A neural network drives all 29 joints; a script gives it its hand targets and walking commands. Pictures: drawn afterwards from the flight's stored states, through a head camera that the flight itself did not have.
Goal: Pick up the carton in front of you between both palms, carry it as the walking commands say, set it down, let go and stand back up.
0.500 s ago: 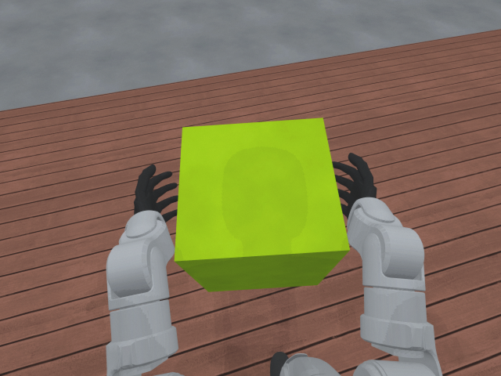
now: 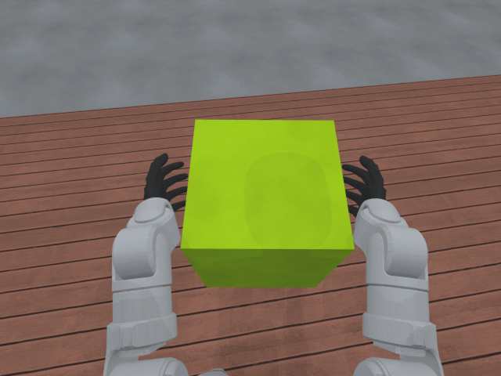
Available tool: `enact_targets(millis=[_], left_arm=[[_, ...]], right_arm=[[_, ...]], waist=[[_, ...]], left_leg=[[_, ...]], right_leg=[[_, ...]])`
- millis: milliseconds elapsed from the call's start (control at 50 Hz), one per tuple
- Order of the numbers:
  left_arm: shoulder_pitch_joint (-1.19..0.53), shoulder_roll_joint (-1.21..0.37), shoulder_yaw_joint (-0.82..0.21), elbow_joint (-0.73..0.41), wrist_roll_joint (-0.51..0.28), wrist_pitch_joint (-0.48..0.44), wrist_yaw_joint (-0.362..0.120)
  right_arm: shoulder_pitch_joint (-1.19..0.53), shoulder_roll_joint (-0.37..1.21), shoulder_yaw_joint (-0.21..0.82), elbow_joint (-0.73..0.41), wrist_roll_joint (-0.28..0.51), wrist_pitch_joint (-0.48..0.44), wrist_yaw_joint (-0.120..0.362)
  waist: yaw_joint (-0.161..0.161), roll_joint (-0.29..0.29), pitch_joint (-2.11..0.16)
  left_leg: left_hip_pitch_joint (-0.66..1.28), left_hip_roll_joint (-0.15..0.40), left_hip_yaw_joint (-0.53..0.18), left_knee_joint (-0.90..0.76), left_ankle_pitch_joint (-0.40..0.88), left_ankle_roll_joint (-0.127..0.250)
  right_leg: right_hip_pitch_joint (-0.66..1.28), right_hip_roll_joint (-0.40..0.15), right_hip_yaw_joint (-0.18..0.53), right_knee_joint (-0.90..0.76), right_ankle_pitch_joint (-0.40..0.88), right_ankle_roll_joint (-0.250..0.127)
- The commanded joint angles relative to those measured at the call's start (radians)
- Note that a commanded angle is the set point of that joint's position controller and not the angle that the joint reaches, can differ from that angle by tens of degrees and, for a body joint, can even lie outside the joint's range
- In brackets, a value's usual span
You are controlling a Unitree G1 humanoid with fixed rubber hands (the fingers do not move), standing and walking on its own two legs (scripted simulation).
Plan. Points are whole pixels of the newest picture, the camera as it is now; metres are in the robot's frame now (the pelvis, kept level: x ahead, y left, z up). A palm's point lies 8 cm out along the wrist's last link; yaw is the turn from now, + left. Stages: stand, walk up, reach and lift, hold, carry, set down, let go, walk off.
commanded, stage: carry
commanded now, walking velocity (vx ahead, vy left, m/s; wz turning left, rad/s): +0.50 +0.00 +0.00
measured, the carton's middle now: (262, 213) +0.37 +0.01 +0.04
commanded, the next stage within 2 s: none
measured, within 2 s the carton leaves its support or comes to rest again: neither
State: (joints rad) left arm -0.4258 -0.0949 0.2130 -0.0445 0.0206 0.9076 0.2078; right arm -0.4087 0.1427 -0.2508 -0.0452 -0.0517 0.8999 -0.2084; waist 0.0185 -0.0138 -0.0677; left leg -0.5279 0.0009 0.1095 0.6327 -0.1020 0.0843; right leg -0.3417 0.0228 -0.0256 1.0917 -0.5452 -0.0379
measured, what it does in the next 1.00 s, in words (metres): goes down: right foot, then left foot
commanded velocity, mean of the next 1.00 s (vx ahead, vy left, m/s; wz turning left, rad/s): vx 0.50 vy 0.00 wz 0.00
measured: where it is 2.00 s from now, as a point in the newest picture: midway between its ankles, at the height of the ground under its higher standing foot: (258, 183)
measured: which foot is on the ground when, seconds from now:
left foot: down 0.00-0.38, up 0.40-0.80, down 0.82-1.00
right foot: up 0.00-0.38, down 0.40-0.82, up 0.84-1.00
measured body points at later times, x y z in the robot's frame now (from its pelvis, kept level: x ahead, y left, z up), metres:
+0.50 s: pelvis +0.30 -0.02 -0.03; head +0.30 -0.02 +0.42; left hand +0.63 +0.14 +0.05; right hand +0.64 -0.17 +0.05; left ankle +0.17 +0.08 -0.65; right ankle +0.35 -0.08 -0.75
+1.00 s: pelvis +0.58 +0.02 -0.05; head +0.60 +0.03 +0.40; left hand +0.93 +0.16 +0.02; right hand +0.91 -0.15 +0.02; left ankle +0.59 +0.10 -0.78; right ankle +0.54 -0.09 -0.70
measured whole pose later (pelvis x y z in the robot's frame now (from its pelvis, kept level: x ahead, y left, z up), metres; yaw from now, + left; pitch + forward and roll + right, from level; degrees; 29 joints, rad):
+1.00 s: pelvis +0.58 +0.02 -0.05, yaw -1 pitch +6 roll -1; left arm -0.40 -0.15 0.27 0.02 0.03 0.93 0.21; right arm -0.38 0.14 -0.26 0.03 -0.02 0.92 -0.19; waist -0.04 0.00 -0.09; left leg -0.43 -0.02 0.09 0.60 -0.18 0.06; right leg -0.59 0.00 -0.02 1.13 -0.45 -0.04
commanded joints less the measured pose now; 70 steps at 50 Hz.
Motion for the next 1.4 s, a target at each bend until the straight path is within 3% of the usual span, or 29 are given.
enact_targets(millis=[0, 20, 80, 100, 160, 220, 300, 340, 360, 400, 420, 480, 500, 520, 560, 700, 780, 800, 820, 840, 920, 980, 1100, 1160, 1180, 1220, 1240, 1300, 1380], left_arm=[[-0.489, -0.763, -0.572, -0.091, -0.175, 0.021, -0.003], [-0.515, -0.794, -0.576, -0.057, -0.152, 0.015, 0.001], [-0.496, -0.81, -0.534, -0.009, -0.107, -0.02, 0.001], [-0.452, -0.807, -0.524, 0.022, -0.082, -0.031, 0.002], [-0.458, -0.754, -0.525, -0.037, -0.082, -0.045, 0.009], [-0.47, -0.72, -0.531, -0.104, -0.09, -0.048, 0.013], [-0.434, -0.659, -0.54, -0.084, -0.093, -0.015, 0.007], [-0.381, -0.644, -0.493, -0.029, -0.071, -0.003, 0.009], [-0.384, -0.623, -0.492, -0.017, -0.079, 0.007, 0.009], [-0.355, -0.601, -0.428, 0.05, -0.03, 0.013, 0.016], [-0.413, -0.664, -0.46, 0.025, -0.052, 0.013, 0.012], [-0.59, -0.828, -0.556, 0.032, -0.151, -0.005, -0.023], [-0.638, -0.857, -0.588, 0.014, -0.161, -0.021, -0.032], [-0.664, -0.839, -0.588, -0.016, -0.165, -0.035, -0.036], [-0.662, -0.881, -0.613, -0.059, -0.22, -0.049, -0.052], [-0.456, -0.784, -0.582, -0.044, -0.144, -0.034, -0.018], [-0.478, -0.753, -0.608, -0.057, -0.155, -0.006, -0.005], [-0.478, -0.74, -0.616, -0.072, -0.153, 0.007, -0.005], [-0.467, -0.692, -0.582, -0.052, -0.123, 0.019, 0.0], [-0.477, -0.714, -0.578, -0.05, -0.141, 0.027, 0.006], [-0.459, -0.789, -0.513, 0.037, -0.108, 0.012, 0.006], [-0.544, -0.807, -0.525, -0.006, -0.089, -0.022, 0.0], [-0.465, -0.752, -0.534, -0.039, -0.098, -0.039, -0.007], [-0.402, -0.678, -0.495, -0.026, -0.087, -0.031, 0.009], [-0.366, -0.686, -0.508, -0.026, -0.093, -0.025, 0.008], [-0.341, -0.652, -0.455, 0.059, -0.062, -0.015, 0.01], [-0.333, -0.63, -0.465, 0.044, -0.06, -0.003, 0.013], [-0.455, -0.733, -0.533, 0.011, -0.102, -0.014, -0.009], [-0.633, -0.856, -0.625, -0.102, -0.212, -0.053, -0.052]], right_arm=[[-0.427, 0.639, 0.547, -0.088, 0.144, 0.02, 0.002], [-0.496, 0.703, 0.581, -0.051, 0.174, 0.018, 0.015], [-0.641, 0.759, 0.652, -0.127, 0.255, -0.022, 0.048], [-0.639, 0.745, 0.675, -0.146, 0.232, -0.027, 0.053], [-0.562, 0.714, 0.66, -0.123, 0.241, -0.039, 0.036], [-0.536, 0.734, 0.667, -0.13, 0.264, -0.032, 0.037], [-0.453, 0.659, 0.621, -0.051, 0.195, -0.003, 0.014], [-0.433, 0.631, 0.609, -0.03, 0.161, 0.007, 0.0], [-0.384, 0.6, 0.567, 0.009, 0.13, 0.02, -0.006], [-0.491, 0.636, 0.599, 0.008, 0.153, 0.031, -0.012], [-0.476, 0.676, 0.582, 0.017, 0.149, 0.032, -0.006], [-0.603, 0.738, 0.513, 0.019, 0.114, 0.006, -0.003], [-0.588, 0.769, 0.514, 0.058, 0.104, 0.002, 0.002], [-0.586, 0.783, 0.512, 0.065, 0.093, -0.002, 0.008], [-0.562, 0.809, 0.544, 0.037, 0.103, -0.033, 0.008], [-0.563, 0.682, 0.594, -0.114, 0.161, -0.03, 0.006], [-0.466, 0.621, 0.523, -0.041, 0.132, -0.001, 0.004], [-0.403, 0.613, 0.493, -0.005, 0.09, 0.01, -0.003], [-0.401, 0.597, 0.474, 0.045, 0.084, 0.022, -0.012], [-0.38, 0.571, 0.476, 0.028, 0.089, 0.022, -0.017], [-0.573, 0.709, 0.588, -0.037, 0.203, 0.002, 0.015], [-0.644, 0.759, 0.64, -0.07, 0.23, -0.021, 0.036], [-0.585, 0.72, 0.666, -0.113, 0.229, -0.034, 0.027], [-0.504, 0.673, 0.662, -0.094, 0.196, -0.02, 0.004], [-0.474, 0.643, 0.619, -0.073, 0.188, -0.014, -0.002], [-0.485, 0.661, 0.624, -0.054, 0.16, -0.005, -0.013], [-0.458, 0.633, 0.589, 0.002, 0.143, 0.008, -0.014], [-0.534, 0.719, 0.555, 0.023, 0.142, 0.006, -0.001], [-0.568, 0.79, 0.547, -0.012, 0.133, -0.032, 0.012]], waist=[[-0.116, 0.156, -0.476], [-0.097, 0.081, -0.403], [-0.072, 0.064, -0.365], [-0.047, 0.077, -0.347], [-0.078, 0.114, -0.347], [-0.08, 0.137, -0.336], [-0.097, 0.085, -0.273], [-0.035, 0.098, -0.342], [0.01, 0.027, -0.388], [0.03, -0.266, -0.414], [0.086, -0.253, -0.43], [0.039, 0.026, -0.317], [0.038, 0.029, -0.297], [0.033, -0.092, -0.342], [0.01, -0.105, -0.371], [0.068, -0.129, -0.328], [-0.018, 0.064, -0.401], [-0.026, 0.144, -0.467], [-0.066, 0.272, -0.466], [-0.09, 0.289, -0.503], [-0.067, 0.033, -0.369], [-0.064, 0.122, -0.34], [-0.078, 0.192, -0.342], [-0.057, 0.069, -0.385], [-0.018, 0.056, -0.424], [0.031, -0.26, -0.467], [0.071, -0.187, -0.486], [0.061, -0.048, -0.35], [0.029, -0.1, -0.35]], left_leg=[[0.849, 0.349, -0.599, -0.133, 0.292, 0.234], [0.735, 0.336, -0.527, -0.147, 0.314, 0.195], [0.562, 0.299, -0.449, -0.194, 0.294, 0.146], [0.529, 0.258, -0.326, -0.19, 0.356, 0.109], [0.586, 0.239, -0.289, -0.179, 0.465, 0.131], [0.554, 0.165, -0.123, -0.156, 0.565, 0.077], [0.58, 0.171, -0.121, -0.119, 0.479, 0.067], [0.533, 0.13, -0.07, 0.063, 0.471, 0.006], [0.372, 0.096, -0.047, 0.22, 0.229, -0.036], [-0.136, -0.077, -0.043, 0.622, -0.476, -0.061], [-0.275, -0.078, -0.092, 0.721, -0.47, -0.058], [-0.239, 0.016, -0.133, 0.631, -0.381, -0.038], [-0.222, 0.052, -0.14, 0.572, -0.35, -0.039], [-0.186, 0.056, -0.139, 0.501, -0.344, -0.04], [-0.165, 0.041, -0.107, 0.363, -0.243, -0.052], [-0.016, -0.015, 0.004, -0.078, 0.158, -0.059], [0.425, 0.033, -0.034, -0.163, 0.263, 0.016], [0.602, 0.221, -0.273, -0.086, 0.31, 0.059], [0.738, 0.362, -0.589, -0.145, 0.266, 0.182], [0.832, 0.359, -0.668, -0.18, 0.102, 0.237], [0.534, 0.282, -0.487, -0.207, 0.107, 0.159], [0.483, 0.26, -0.447, -0.244, 0.046, 0.156], [0.482, 0.206, -0.21, -0.178, 0.361, 0.088], [0.512, 0.139, -0.108, 0.004, 0.475, 0.033], [0.392, 0.12, -0.06, 0.148, 0.446, -0.011], [-0.19, -0.048, -0.044, 0.519, -0.456, -0.089], [-0.284, -0.058, -0.088, 0.659, -0.512, -0.077], [-0.361, 0.037, -0.131, 0.579, -0.373, -0.075], [-0.189, 0.038, -0.093, 0.338, -0.211, -0.069]], right_leg=[[-0.585, -0.006, 0.049, 0.324, -0.001, -0.003], [-0.574, -0.036, 0.062, 0.26, 0.064, -0.005], [-0.458, -0.067, 0.051, 0.081, 0.168, 0.01], [-0.419, -0.058, 0.015, 0.043, 0.211, 0.008], [-0.416, -0.05, -0.008, -0.149, 0.292, 0.015], [-0.285, -0.021, -0.063, -0.418, 0.49, 0.0], [-0.198, 0.005, -0.11, -0.569, 0.6, -0.063], [0.081, 0.003, -0.099, -0.671, 0.623, -0.071], [0.283, -0.087, 0.006, -0.616, 0.63, -0.075], [0.58, -0.344, 0.559, -0.631, 0.665, -0.243], [0.629, -0.362, 0.632, -0.652, 0.548, -0.309], [0.344, -0.314, 0.458, -0.686, 0.515, -0.27], [0.267, -0.32, 0.427, -0.692, 0.537, -0.271], [0.27, -0.307, 0.423, -0.695, 0.506, -0.257], [0.294, -0.259, 0.259, -0.692, 0.591, -0.217], [0.329, -0.142, 0.044, -0.582, 0.839, -0.131], [0.12, -0.107, 0.005, -0.28, 0.677, -0.071], [-0.062, -0.049, -0.031, -0.131, 0.392, -0.006], [-0.325, 0.048, -0.019, 0.126, -0.008, 0.008], [-0.468, 0.051, 0.02, 0.252, -0.045, -0.002], [-0.435, -0.054, 0.05, 0.105, 0.102, -0.004], [-0.39, -0.058, 0.037, -0.037, 0.141, 0.01], [-0.236, -0.022, -0.054, -0.41, 0.4, -0.004], [-0.033, 0.038, -0.122, -0.672, 0.54, -0.012], [0.195, -0.012, -0.076, -0.656, 0.61, -0.048], [0.674, -0.367, 0.466, -0.573, 1.069, -0.213], [0.727, -0.418, 0.569, -0.538, 1.062, -0.287], [0.511, -0.318, 0.485, -0.622, 0.745, -0.236], [0.315, -0.288, 0.292, -0.677, 0.723, -0.209]])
